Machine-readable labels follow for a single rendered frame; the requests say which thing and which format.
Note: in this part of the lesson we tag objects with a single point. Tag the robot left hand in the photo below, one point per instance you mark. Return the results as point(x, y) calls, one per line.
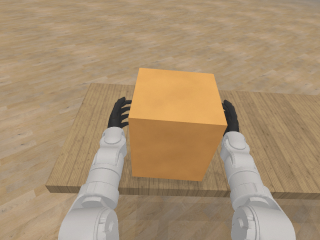
point(116, 116)

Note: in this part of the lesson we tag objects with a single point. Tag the left robot upper arm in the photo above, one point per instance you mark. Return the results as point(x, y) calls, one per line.
point(90, 223)

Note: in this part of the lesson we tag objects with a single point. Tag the right robot upper arm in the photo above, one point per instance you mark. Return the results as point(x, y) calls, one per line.
point(250, 222)

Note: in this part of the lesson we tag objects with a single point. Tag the robot right forearm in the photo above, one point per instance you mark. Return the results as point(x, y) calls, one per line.
point(242, 174)

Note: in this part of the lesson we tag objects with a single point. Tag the table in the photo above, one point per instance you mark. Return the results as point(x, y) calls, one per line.
point(282, 131)

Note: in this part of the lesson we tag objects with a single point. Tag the robot left forearm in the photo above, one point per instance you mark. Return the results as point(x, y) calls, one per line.
point(101, 187)

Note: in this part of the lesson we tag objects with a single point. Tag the carton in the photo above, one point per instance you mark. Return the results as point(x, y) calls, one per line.
point(176, 122)

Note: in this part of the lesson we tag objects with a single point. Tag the robot right hand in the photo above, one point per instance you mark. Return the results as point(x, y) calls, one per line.
point(231, 117)

